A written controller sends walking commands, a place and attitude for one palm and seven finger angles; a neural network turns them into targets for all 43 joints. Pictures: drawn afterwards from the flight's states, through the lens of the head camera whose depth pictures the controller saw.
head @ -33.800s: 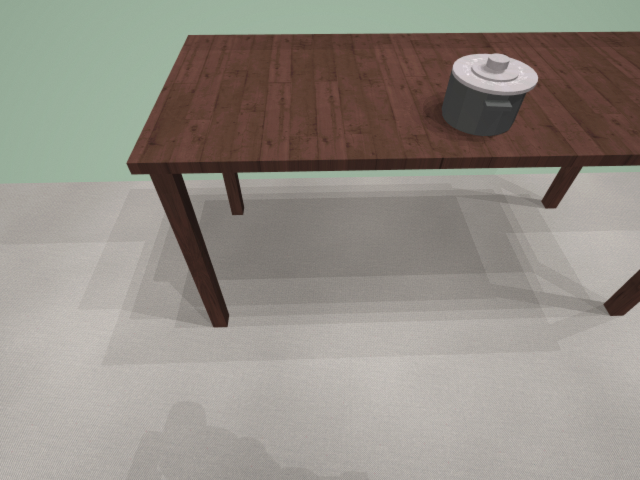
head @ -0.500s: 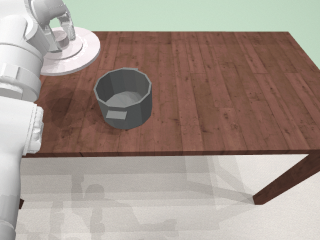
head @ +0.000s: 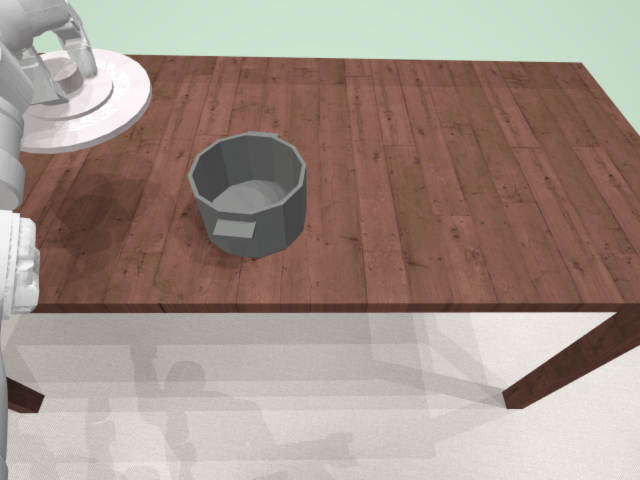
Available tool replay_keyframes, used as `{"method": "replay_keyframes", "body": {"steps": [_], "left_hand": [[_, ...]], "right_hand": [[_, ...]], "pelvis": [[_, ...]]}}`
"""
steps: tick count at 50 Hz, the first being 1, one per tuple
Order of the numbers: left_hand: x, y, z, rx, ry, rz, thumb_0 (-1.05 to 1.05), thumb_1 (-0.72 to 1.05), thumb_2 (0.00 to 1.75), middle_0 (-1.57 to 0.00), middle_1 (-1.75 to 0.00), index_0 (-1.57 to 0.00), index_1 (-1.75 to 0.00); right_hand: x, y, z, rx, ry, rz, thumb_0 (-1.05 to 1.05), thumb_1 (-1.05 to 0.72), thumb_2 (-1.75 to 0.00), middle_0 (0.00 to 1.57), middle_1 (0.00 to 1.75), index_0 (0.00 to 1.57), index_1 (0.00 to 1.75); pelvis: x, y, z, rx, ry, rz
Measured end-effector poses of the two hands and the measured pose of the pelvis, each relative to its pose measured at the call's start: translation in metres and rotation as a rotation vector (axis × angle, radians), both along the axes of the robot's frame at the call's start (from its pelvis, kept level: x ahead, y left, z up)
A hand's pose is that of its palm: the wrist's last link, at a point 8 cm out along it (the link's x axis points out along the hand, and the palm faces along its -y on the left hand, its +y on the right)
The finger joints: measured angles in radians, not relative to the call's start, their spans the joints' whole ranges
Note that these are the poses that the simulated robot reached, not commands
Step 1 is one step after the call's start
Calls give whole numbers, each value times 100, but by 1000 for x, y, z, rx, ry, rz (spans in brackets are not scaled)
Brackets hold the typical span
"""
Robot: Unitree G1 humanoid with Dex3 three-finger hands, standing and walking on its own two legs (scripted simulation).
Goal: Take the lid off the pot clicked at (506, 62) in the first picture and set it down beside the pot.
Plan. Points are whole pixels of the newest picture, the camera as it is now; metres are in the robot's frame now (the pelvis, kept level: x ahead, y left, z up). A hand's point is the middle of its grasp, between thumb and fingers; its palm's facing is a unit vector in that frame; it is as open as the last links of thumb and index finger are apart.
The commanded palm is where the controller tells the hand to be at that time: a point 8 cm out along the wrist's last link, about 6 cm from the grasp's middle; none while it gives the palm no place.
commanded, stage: move the lid sideways beside the pot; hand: left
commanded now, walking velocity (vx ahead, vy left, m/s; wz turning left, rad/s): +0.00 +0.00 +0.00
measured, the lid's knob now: (58, 76) +0.52 +0.26 +0.23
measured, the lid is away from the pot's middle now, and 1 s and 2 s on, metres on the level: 0.19 0.23 0.22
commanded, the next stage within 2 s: lower the lid onto the table in 0.50 s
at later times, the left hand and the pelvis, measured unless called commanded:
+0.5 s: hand (2, 87) +0.48 +0.29 +0.24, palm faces -0.31 -0.09 -0.95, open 7.7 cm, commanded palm +0.50 +0.29 +0.32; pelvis +0.00 +0.00 +0.00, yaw +0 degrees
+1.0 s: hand (25, 101) +0.49 +0.29 +0.21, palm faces -0.36 -0.17 -0.92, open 7.7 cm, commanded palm +0.51 +0.30 +0.29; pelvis +0.01 +0.00 +0.00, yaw -1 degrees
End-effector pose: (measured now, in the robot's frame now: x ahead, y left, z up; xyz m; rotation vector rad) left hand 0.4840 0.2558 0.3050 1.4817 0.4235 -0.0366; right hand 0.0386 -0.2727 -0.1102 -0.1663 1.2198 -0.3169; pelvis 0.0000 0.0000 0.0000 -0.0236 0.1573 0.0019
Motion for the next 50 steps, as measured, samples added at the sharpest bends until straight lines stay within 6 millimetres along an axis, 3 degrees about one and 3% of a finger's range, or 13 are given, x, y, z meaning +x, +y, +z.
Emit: {"method": "replay_keyframes", "body": {"steps": [9,19,33,50], "left_hand": [[-10,20,-1,22,23,47,4,23,89,-65,-113,-60,-101],[-13,31,0,12,20,52,4,23,89,-65,-113,-60,-101],[-2,33,-5,6,36,58,4,24,89,-65,-113,-60,-101],[12,41,-33,-38,99,116,4,24,89,-65,-113,-59,-101]], "right_hand": [[9,2,-2,9,-4,17,1,-90,-90,20,30,20,30],[2,1,-2,0,14,10,1,-90,-90,20,30,20,30],[-25,-3,-2,-17,83,-31,1,-90,-90,20,30,20,30],[-33,2,-2,-10,90,-62,1,-90,-90,20,30,20,30]], "pelvis": [[-2,-1,0,-2,-3,7],[-2,-2,-1,-4,-3,6],[1,-1,-1,-7,5,4],[7,1,-2,-10,21,-10]]}}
